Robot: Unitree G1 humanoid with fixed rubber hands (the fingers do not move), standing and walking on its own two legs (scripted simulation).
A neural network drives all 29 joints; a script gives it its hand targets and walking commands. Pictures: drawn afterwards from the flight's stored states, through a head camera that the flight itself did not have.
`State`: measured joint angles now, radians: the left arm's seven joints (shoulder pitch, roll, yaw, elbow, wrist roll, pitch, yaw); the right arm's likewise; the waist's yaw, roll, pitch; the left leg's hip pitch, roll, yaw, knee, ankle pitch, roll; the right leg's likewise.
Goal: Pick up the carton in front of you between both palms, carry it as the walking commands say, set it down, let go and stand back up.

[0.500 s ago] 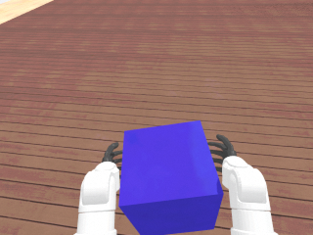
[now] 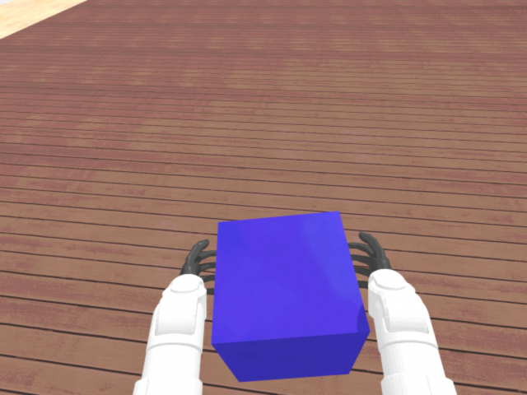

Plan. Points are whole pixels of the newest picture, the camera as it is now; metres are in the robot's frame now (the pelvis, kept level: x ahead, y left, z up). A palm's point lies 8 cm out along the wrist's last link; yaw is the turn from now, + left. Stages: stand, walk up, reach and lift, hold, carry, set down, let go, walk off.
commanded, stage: carry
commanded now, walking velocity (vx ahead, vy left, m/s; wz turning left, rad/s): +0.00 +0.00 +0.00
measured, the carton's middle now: (286, 301) +0.31 -0.01 -0.06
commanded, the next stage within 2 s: hold in 0.30 s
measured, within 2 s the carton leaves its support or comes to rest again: neither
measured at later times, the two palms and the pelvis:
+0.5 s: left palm (192, 295) +0.26 +0.14 +0.04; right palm (391, 292) +0.26 -0.16 +0.05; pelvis -0.02 +0.00 +0.01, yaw -2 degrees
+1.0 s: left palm (192, 294) +0.26 +0.14 +0.05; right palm (397, 305) +0.24 -0.16 +0.05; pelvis -0.05 +0.02 +0.00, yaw -6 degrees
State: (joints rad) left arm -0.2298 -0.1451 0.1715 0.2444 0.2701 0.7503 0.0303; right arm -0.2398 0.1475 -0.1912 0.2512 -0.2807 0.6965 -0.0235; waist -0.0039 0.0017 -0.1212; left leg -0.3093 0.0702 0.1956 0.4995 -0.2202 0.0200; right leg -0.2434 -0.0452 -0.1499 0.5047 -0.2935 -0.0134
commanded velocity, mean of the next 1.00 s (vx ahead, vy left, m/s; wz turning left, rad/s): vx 0.00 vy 0.00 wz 0.00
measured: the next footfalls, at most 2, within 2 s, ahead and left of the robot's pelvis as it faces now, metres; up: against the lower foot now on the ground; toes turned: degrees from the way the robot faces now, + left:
none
